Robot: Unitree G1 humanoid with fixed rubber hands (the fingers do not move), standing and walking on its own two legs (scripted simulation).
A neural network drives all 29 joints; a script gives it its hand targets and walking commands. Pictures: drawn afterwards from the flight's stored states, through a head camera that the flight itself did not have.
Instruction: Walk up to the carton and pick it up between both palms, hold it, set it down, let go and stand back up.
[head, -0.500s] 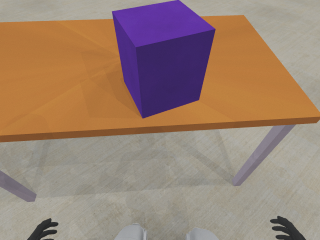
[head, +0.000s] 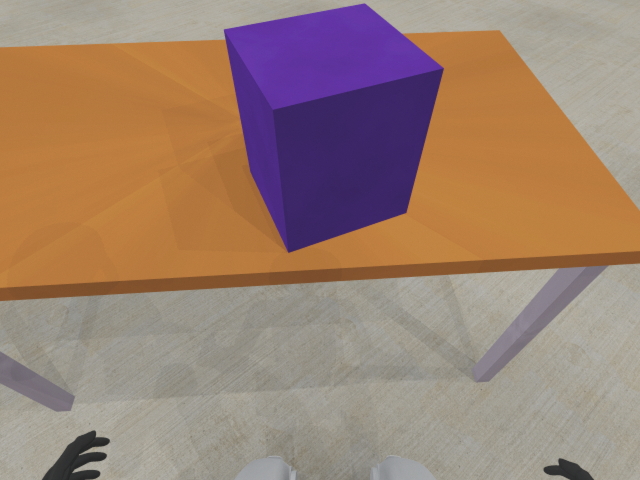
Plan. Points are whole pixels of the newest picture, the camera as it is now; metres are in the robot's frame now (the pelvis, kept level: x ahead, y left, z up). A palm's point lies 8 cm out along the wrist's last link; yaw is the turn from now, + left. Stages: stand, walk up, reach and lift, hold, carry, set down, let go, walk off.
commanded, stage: walk up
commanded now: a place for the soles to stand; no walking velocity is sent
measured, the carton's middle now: (325, 131) +0.57 +0.02 +0.11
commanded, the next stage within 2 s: reach and lift in 1.24 s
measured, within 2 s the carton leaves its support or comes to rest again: neither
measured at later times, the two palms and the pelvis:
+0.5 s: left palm out of the picture +0.12 +0.35 -0.06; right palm out of the picture +0.14 -0.28 -0.07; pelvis +0.02 +0.02 +0.00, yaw +2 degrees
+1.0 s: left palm out of the picture +0.13 +0.34 -0.06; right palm (567, 457) +0.17 -0.28 -0.06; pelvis +0.03 +0.02 +0.00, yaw +2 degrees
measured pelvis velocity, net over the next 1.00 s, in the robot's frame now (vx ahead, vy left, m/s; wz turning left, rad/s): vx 0.03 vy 0.02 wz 0.03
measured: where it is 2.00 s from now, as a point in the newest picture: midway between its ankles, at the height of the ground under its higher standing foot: outside the picture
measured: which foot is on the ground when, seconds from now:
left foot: down 0.00-0.02, up 0.04-0.30, down 0.32-1.00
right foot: down 0.00-1.00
